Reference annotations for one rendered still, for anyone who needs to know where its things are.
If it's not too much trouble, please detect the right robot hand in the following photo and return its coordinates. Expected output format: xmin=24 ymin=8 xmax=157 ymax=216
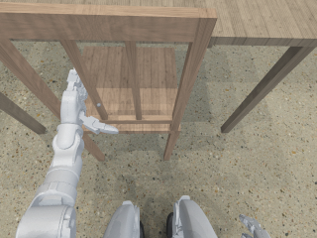
xmin=239 ymin=214 xmax=270 ymax=238

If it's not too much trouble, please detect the chair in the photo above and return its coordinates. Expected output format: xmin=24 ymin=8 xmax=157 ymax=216
xmin=0 ymin=2 xmax=218 ymax=162

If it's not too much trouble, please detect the right robot thigh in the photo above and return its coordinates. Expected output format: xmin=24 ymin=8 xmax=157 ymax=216
xmin=173 ymin=199 xmax=218 ymax=238

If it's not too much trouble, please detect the robot right shin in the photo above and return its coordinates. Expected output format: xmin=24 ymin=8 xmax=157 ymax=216
xmin=171 ymin=195 xmax=190 ymax=238

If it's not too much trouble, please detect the left robot upper arm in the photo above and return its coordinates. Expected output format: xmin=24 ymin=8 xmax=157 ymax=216
xmin=17 ymin=204 xmax=76 ymax=238

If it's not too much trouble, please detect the table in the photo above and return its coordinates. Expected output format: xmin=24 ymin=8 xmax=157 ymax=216
xmin=0 ymin=0 xmax=317 ymax=135

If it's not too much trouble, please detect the left robot forearm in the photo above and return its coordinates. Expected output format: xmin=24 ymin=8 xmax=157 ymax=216
xmin=15 ymin=123 xmax=84 ymax=238

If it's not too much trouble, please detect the left robot hand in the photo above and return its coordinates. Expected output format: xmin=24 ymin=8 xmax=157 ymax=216
xmin=60 ymin=68 xmax=119 ymax=135

